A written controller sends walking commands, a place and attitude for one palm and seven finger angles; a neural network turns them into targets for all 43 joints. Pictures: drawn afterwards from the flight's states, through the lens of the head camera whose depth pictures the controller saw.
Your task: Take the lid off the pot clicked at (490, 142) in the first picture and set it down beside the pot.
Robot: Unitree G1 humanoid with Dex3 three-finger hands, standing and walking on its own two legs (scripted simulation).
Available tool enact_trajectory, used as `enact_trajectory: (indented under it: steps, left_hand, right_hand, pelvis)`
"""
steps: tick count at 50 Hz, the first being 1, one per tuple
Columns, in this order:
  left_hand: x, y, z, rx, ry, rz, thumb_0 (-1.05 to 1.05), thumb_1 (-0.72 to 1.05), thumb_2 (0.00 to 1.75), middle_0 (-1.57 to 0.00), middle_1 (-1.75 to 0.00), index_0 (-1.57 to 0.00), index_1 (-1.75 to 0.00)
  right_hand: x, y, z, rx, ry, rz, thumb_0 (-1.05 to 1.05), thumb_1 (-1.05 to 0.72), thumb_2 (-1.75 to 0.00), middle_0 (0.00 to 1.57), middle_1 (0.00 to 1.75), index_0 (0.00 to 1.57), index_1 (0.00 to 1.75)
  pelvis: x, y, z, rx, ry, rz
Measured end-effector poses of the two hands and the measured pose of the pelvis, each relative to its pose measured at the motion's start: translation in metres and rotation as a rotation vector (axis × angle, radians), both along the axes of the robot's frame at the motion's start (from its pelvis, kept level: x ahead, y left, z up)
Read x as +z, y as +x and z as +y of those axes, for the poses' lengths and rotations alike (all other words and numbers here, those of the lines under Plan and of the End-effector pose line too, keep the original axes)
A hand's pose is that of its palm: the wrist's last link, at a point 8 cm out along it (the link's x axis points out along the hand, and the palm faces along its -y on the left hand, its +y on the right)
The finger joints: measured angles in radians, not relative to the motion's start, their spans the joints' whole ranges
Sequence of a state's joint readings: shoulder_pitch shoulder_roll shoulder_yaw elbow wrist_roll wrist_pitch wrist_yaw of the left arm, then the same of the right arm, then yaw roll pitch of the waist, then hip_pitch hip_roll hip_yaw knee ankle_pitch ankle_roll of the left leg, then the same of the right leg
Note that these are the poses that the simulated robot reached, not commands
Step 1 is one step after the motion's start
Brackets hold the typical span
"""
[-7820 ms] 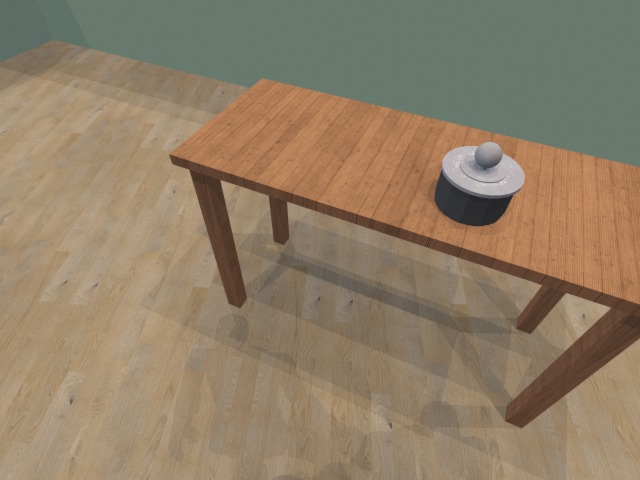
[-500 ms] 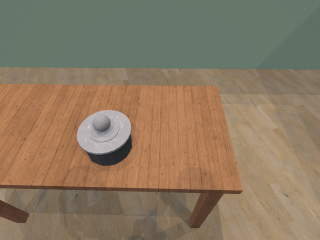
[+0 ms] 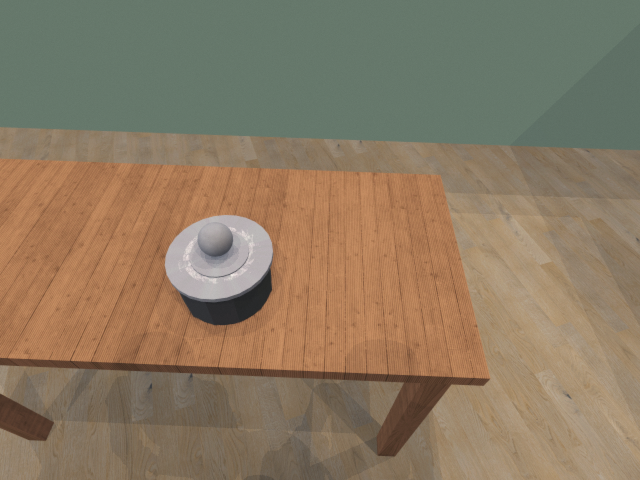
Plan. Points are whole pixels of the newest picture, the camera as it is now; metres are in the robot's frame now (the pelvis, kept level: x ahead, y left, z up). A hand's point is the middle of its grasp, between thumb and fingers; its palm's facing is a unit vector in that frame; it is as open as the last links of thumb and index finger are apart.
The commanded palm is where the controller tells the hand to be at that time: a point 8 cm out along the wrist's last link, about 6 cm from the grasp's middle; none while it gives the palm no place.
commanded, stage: look again from close up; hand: left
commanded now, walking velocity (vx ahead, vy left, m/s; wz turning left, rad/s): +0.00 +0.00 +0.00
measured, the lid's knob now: (215, 239) +0.42 +0.19 +0.04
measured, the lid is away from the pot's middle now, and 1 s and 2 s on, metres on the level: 0.00 0.00 0.00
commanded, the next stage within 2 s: shuffle to correct the standing spot in 0.44 s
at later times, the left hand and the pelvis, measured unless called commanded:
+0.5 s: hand out of the picture -0.01 +0.17 -0.18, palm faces +0.02 -0.98 -0.17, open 7.4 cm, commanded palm none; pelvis +0.00 +0.01 +0.00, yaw +0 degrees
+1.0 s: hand out of the picture -0.01 +0.23 -0.18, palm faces +0.03 -0.97 -0.25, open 7.4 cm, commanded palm none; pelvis -0.04 +0.03 -0.01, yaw +0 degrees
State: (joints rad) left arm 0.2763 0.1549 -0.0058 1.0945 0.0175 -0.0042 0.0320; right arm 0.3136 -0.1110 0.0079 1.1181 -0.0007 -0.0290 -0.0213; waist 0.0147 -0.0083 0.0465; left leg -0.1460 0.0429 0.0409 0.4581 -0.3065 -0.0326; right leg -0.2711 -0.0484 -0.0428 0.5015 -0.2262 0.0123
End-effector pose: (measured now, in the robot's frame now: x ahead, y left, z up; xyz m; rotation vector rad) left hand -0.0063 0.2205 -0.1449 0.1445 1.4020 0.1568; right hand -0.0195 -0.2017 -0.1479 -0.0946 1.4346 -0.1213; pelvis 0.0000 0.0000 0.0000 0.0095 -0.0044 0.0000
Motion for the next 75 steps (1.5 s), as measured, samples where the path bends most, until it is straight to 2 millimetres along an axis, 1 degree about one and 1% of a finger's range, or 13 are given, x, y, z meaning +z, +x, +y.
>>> enact_trajectory:
  steps: [8, 15, 28, 33, 39, 45, 49, 52, 57, 62, 66, 70, 75]
  left_hand:
    - [-0.001, -0.004, 0.001, 0.0, -0.007, 0.011, 0.01, 0.91, 0.89, -0.2, -0.3, -0.2, -0.3]
    - [-0.003, -0.007, 0.002, 0.001, -0.014, 0.019, 0.01, 0.91, 0.89, -0.2, -0.3, -0.2, -0.3]
    - [-0.004, -0.008, 0.002, 0.004, -0.021, 0.022, 0.01, 0.91, 0.89, -0.2, -0.3, -0.2, -0.3]
    - [-0.004, -0.008, 0.004, 0.008, -0.014, 0.018, 0.01, 0.91, 0.89, -0.2, -0.3, -0.2, -0.3]
    - [-0.004, -0.006, 0.017, 0.008, 0.021, -0.012, 0.01, 0.91, 0.89, -0.2, -0.3, -0.2, -0.3]
    - [-0.008, -0.006, 0.041, -0.002, 0.045, -0.048, 0.0, 0.9, 0.89, -0.2, -0.3, -0.21, -0.3]
    - [-0.007, -0.006, 0.056, -0.009, 0.055, -0.062, 0.0, 0.91, 0.89, -0.2, -0.3, -0.2, -0.3]
    - [-0.004, -0.01, 0.06, -0.009, 0.055, -0.076, 0.0, 0.91, 0.89, -0.2, -0.3, -0.2, -0.3]
    - [-0.004, -0.028, 0.049, -0.001, 0.025, -0.04, 0.0, 0.91, 0.89, -0.2, -0.3, -0.2, -0.3]
    - [-0.004, -0.05, 0.027, 0.011, -0.013, 0.05, 0.0, 0.91, 0.89, -0.2, -0.3, -0.2, -0.3]
    - [-0.003, -0.061, 0.009, 0.019, -0.04, 0.11, 0.0, 0.91, 0.89, -0.2, -0.3, -0.2, -0.3]
    - [-0.003, -0.062, -0.006, 0.026, -0.059, 0.135, 0.0, 0.91, 0.89, -0.2, -0.3, -0.2, -0.3]
    - [-0.004, -0.048, -0.017, 0.028, -0.067, 0.107, 0.0, 0.91, 0.89, -0.2, -0.3, -0.2, -0.3]
  right_hand:
    - [0.001, -0.008, 0.006, -0.01, 0.001, 0.014, 0.0, -0.91, -0.89, 0.2, 0.3, 0.2, 0.29]
    - [0.002, -0.011, 0.009, -0.015, -0.001, 0.023, 0.0, -0.91, -0.89, 0.2, 0.3, 0.2, 0.29]
    - [0.002, -0.004, 0.012, -0.015, -0.004, 0.009, 0.0, -0.91, -0.89, 0.2, 0.3, 0.2, 0.29]
    - [0.001, -0.002, 0.01, -0.014, -0.01, 0.007, 0.01, -0.92, -0.89, 0.2, 0.3, 0.2, 0.29]
    - [-0.004, 0.001, 0.003, -0.013, -0.025, -0.016, 0.01, -0.92, -0.89, 0.2, 0.3, 0.2, 0.29]
    - [-0.004, 0.001, -0.002, -0.005, -0.062, -0.06, 0.01, -0.91, -0.89, 0.2, 0.3, 0.2, 0.29]
    - [0.002, -0.005, 0.004, 0.005, -0.075, -0.08, 0.0, -0.91, -0.89, 0.2, 0.3, 0.2, 0.29]
    - [0.004, -0.009, 0.012, 0.019, -0.061, -0.074, 0.0, -0.91, -0.89, 0.2, 0.3, 0.2, 0.29]
    - [0.005, -0.012, 0.021, 0.018, -0.039, -0.058, 0.01, -0.93, -0.89, 0.2, 0.3, 0.2, 0.29]
    - [0.004, -0.014, 0.025, -0.001, -0.016, -0.027, 0.01, -0.93, -0.89, 0.2, 0.3, 0.2, 0.29]
    - [0.003, -0.015, 0.025, -0.017, -0.003, -0.003, 0.01, -0.92, -0.89, 0.2, 0.3, 0.2, 0.29]
    - [0.002, -0.014, 0.023, -0.024, 0.002, 0.015, 0.01, -0.92, -0.89, 0.2, 0.3, 0.2, 0.29]
    - [0.002, -0.01, 0.019, -0.023, 0.004, 0.022, 0.0, -0.91, -0.89, 0.2, 0.3, 0.2, 0.29]
  pelvis:
    - [0.0, -0.001, 0.004, -0.003, 0.0, 0.002]
    - [0.0, -0.002, 0.006, -0.003, 0.0, 0.004]
    - [0.0, 0.0, 0.009, -0.002, -0.002, 0.003]
    - [-0.001, -0.002, 0.01, -0.003, 0.002, 0.005]
    - [-0.006, -0.013, 0.013, -0.004, 0.009, 0.008]
    - [-0.011, -0.03, 0.025, 0.002, 0.012, 0.012]
    - [-0.01, -0.036, 0.033, -0.002, 0.003, 0.014]
    - [-0.007, -0.036, 0.035, 0.001, -0.001, 0.008]
    - [-0.003, -0.029, 0.034, 0.005, 0.0, -0.006]
    - [-0.001, -0.02, 0.029, 0.001, 0.002, -0.003]
    - [0.0, -0.013, 0.023, -0.001, 0.0, 0.002]
    - [0.0, -0.008, 0.017, 0.0, -0.002, 0.003]
    - [0.0, -0.003, 0.011, 0.004, -0.003, 0.001]
